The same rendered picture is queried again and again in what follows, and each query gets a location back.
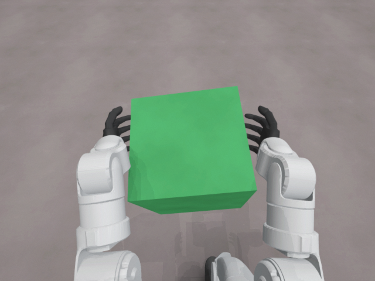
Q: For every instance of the robot left forearm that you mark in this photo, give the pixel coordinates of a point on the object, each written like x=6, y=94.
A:
x=100, y=191

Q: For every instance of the robot left hand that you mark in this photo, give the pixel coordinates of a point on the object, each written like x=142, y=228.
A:
x=111, y=124

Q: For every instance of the robot right hand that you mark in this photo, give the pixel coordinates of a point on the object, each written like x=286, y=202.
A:
x=268, y=123

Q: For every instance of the right robot thigh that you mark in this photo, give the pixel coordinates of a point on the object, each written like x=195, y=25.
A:
x=228, y=268

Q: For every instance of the left robot upper arm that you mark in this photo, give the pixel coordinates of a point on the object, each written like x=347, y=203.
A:
x=110, y=266

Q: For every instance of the robot right forearm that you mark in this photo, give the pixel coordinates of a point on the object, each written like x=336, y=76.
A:
x=290, y=201

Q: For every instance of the carton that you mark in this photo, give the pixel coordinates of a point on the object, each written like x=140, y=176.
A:
x=189, y=152

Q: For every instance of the right robot upper arm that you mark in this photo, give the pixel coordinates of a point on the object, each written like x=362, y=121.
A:
x=285, y=269

